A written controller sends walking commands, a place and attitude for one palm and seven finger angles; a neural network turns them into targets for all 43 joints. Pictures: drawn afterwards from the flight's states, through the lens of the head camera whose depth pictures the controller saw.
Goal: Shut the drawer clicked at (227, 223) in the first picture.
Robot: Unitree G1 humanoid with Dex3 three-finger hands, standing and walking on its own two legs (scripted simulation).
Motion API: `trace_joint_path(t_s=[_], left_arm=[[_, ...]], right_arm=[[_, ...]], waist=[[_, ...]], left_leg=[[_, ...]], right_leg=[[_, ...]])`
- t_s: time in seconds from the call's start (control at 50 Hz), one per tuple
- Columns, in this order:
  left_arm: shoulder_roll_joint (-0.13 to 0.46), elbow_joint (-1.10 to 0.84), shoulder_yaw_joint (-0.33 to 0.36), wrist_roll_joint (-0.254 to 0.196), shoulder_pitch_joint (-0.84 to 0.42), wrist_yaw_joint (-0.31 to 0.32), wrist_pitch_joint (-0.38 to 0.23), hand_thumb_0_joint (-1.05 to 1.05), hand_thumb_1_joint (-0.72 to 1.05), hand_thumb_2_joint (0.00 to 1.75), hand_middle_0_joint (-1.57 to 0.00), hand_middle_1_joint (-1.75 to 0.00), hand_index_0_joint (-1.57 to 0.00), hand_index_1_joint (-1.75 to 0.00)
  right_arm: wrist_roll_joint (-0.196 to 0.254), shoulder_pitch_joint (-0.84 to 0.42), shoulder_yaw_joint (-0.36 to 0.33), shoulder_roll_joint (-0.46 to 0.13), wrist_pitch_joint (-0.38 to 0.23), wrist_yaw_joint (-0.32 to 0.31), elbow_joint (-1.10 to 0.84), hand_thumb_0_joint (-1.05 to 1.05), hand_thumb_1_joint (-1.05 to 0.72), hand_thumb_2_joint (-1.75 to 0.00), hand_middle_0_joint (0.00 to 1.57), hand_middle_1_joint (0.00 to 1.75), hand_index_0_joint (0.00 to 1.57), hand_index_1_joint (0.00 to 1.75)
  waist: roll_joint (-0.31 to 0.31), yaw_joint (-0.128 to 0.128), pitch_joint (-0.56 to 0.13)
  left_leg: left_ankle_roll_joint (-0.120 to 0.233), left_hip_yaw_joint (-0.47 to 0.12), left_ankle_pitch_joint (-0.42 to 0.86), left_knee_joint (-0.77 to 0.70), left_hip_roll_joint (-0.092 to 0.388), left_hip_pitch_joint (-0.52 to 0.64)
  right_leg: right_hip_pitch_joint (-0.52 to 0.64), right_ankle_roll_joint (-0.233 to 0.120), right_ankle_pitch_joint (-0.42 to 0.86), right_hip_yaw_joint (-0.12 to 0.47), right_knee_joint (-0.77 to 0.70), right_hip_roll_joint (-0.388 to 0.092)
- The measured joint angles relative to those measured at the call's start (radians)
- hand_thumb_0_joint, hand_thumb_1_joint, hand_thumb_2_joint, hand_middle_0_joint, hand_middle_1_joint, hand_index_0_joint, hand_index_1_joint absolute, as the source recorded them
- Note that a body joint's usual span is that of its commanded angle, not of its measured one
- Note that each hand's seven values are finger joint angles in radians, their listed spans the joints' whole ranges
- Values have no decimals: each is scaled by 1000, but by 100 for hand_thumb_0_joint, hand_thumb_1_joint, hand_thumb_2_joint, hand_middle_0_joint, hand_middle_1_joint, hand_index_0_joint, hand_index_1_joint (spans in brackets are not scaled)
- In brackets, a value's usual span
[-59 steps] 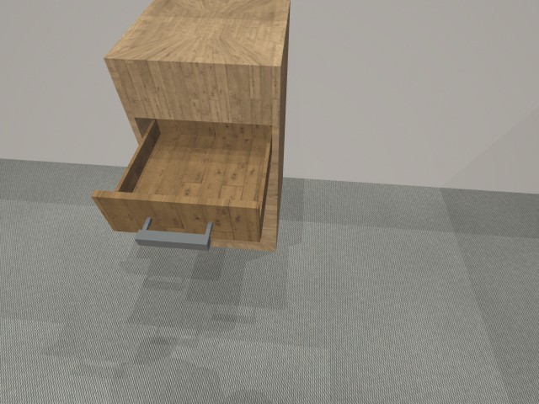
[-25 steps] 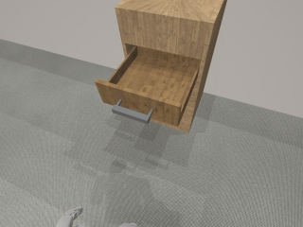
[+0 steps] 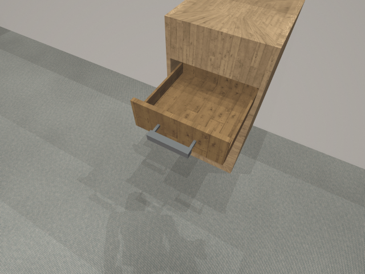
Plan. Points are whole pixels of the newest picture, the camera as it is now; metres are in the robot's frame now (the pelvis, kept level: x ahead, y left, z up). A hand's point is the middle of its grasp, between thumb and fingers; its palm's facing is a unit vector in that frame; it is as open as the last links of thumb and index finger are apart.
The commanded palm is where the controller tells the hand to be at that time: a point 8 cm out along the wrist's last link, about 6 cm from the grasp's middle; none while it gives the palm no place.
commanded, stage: stand and wait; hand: left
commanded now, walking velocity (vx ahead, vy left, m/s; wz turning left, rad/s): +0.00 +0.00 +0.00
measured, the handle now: (172, 139) +0.55 +0.10 -0.17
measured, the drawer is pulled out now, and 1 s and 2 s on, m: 0.30 0.30 0.30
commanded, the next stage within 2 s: look at it before walking up in 0.32 s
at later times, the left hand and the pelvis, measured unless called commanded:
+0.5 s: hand out of the picture +0.04 +0.19 -0.17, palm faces +0.02 -0.97 -0.22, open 7.4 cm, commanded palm none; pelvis +0.01 +0.01 +0.00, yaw -1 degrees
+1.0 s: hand out of the picture -0.02 +0.16 -0.17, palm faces +0.06 -0.98 -0.17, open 7.4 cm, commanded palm none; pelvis +0.01 +0.00 +0.00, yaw -1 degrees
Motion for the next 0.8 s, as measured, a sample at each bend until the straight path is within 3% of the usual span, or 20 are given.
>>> trace_joint_path(t_s=[0.2, 0.46, 0.8], left_arm=[[15, 5, 3, 1, -72, 8, -11, 1, 92, 90, -20, -30, -20, -30], [43, -10, 9, -9, -106, 11, -17, 1, 92, 90, -20, -30, -19, -30], [-8, 23, 3, -6, -30, 13, -14, 1, 92, 90, -20, -30, -20, -30]], right_arm=[[-9, 90, 5, -29, -2, -4, 67, -1, -94, -90, 20, 29, 20, 30], [-11, 206, 19, 14, 1, -1, 130, 0, -91, -90, 20, 29, 20, 30], [-12, 172, 15, 28, -7, -7, 114, 1, -92, -90, 20, 29, 20, 30]], waist=[[-1, -33, -25], [9, -60, -28], [7, -39, -36]], left_leg=[[7, 17, 18, -59, -7, 44], [9, 21, 19, -77, -12, 62], [7, 21, 13, -69, -9, 61]], right_leg=[[35, 8, 19, 16, -51, -7], [50, 10, 17, 18, -63, -11], [48, 8, 12, 19, -55, -8]])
